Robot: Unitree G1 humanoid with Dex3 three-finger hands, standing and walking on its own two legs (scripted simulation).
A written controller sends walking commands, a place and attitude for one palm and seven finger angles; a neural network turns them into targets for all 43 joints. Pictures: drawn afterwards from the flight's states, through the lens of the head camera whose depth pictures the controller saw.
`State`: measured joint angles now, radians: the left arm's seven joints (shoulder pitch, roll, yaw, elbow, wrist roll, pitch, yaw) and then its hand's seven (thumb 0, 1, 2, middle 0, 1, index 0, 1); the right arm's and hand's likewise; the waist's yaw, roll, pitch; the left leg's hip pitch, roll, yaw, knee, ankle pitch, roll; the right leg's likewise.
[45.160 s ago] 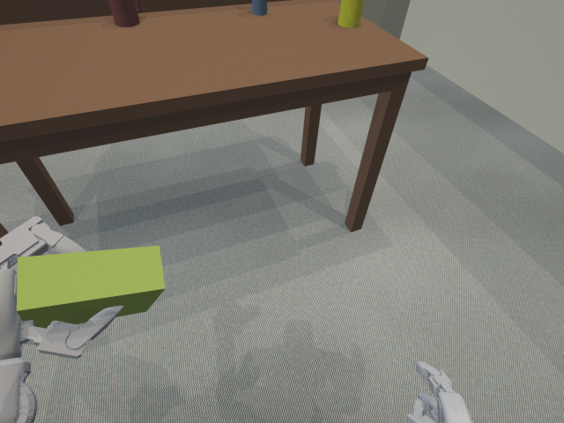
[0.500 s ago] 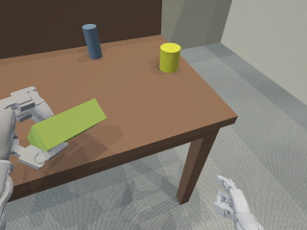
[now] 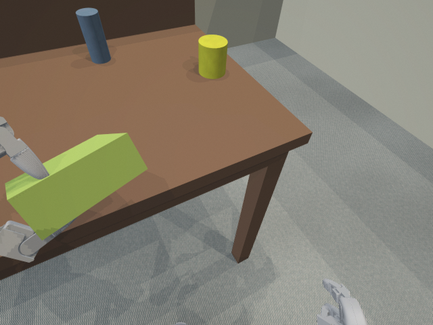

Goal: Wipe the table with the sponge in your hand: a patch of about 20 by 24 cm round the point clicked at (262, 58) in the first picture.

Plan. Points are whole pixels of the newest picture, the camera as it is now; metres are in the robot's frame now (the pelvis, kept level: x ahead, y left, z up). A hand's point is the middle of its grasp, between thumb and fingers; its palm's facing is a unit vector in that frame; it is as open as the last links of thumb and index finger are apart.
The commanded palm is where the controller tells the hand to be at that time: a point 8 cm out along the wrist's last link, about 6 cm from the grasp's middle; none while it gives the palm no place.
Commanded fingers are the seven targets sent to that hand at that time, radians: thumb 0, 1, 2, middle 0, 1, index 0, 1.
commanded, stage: step back with the hand held close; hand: left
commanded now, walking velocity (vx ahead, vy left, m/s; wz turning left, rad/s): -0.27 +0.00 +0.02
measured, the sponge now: (91, 167) +0.26 +0.17 +0.23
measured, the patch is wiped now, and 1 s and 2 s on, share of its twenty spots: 1.00 1.00 1.00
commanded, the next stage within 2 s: stop stepping back and stand still in 0.64 s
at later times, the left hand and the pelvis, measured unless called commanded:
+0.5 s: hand out of the picture +0.15 +0.21 +0.27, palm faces +0.30 -0.87 -0.39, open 8.5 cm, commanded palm +0.08 +0.29 +0.29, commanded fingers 0.00 0.10 1.30 -1.20 -1.60 -1.20 -1.60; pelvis -0.08 +0.02 +0.00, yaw -1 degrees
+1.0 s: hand out of the picture -0.01 +0.23 +0.30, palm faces +0.49 -0.82 -0.31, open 8.5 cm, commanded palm -0.06 +0.28 +0.29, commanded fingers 0.00 0.10 1.30 -1.20 -1.60 -1.20 -1.60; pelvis -0.23 +0.00 +0.01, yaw -2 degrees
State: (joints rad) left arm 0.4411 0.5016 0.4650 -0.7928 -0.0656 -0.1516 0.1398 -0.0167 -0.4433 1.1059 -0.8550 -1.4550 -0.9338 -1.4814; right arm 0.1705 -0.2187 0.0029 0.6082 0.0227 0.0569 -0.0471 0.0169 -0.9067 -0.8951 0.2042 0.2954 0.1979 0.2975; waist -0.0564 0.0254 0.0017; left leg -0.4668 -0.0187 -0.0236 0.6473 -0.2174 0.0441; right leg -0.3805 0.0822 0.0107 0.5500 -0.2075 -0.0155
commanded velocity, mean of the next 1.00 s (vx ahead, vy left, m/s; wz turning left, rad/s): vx -0.19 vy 0.03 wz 0.02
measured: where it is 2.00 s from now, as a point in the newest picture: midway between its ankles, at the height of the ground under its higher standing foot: outside the picture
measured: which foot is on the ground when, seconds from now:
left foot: down 0.00-0.30, up 0.32-0.46, down 0.48-0.84, up 0.86-1.00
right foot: down 0.00-0.08, up 0.10-0.28, down 0.30-0.48, up 0.50-0.82, down 0.84-1.00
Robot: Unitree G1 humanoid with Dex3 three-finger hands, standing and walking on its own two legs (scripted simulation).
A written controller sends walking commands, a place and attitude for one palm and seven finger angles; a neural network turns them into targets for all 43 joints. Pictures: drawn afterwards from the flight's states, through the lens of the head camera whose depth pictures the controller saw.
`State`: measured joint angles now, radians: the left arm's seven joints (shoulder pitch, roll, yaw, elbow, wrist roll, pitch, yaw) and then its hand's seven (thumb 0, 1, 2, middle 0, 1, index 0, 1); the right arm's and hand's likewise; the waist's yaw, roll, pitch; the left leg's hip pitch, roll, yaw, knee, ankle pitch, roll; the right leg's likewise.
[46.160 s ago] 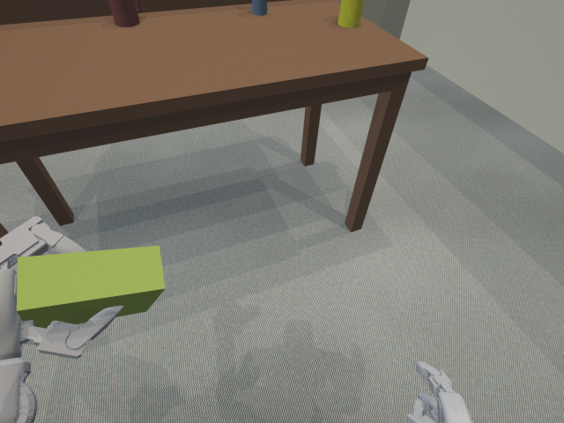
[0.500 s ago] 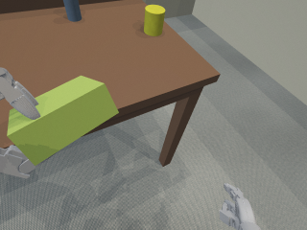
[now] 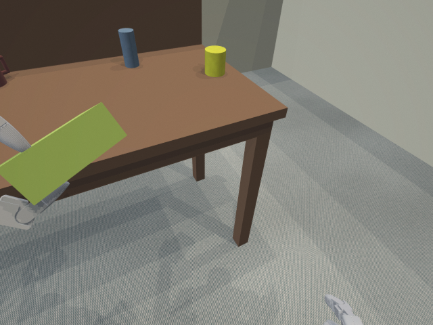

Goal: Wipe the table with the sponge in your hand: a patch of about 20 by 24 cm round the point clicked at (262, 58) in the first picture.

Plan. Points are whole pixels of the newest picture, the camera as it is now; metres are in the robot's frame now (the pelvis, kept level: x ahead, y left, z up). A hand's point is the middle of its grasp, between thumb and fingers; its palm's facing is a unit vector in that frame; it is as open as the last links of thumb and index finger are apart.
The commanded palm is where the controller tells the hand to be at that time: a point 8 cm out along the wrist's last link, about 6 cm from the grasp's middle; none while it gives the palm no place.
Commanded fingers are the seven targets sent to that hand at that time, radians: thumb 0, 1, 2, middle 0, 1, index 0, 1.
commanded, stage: stop stepping back and stand still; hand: left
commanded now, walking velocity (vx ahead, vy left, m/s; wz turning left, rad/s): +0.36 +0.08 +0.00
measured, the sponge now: (75, 141) +0.26 +0.20 +0.27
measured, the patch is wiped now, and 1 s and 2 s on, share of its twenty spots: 1.00 1.00 1.00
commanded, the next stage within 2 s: stand and wait in 0.44 s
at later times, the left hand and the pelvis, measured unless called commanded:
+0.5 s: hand out of the picture +0.17 +0.26 +0.28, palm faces +0.55 -0.77 -0.33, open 8.5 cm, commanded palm +0.11 +0.30 +0.28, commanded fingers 0.00 0.10 1.30 -1.20 -1.60 -1.20 -1.60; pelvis -0.04 +0.01 +0.00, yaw +2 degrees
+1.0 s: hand out of the picture +0.19 +0.30 +0.26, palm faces +0.50 -0.79 -0.37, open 8.5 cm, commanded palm +0.12 +0.34 +0.28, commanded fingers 0.00 0.10 1.30 -1.20 -1.60 -1.20 -1.60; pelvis -0.03 +0.06 +0.00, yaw +1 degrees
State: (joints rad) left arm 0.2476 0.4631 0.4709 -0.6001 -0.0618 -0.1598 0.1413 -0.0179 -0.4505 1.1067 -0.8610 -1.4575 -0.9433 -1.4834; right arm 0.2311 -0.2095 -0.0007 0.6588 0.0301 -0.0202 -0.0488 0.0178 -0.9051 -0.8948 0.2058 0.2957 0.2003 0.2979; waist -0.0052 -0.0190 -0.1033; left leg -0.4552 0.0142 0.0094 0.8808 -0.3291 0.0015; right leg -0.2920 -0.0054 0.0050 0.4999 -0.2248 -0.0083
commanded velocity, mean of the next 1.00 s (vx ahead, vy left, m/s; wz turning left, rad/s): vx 0.06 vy -0.01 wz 0.00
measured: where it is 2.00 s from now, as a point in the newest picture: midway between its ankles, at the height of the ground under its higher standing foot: outside the picture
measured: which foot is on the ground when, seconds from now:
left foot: up 0.00-0.06, down 0.08-0.28, up 0.30-0.54, down 0.56-1.00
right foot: down 0.00-0.10, up 0.12-0.26, down 0.28-1.00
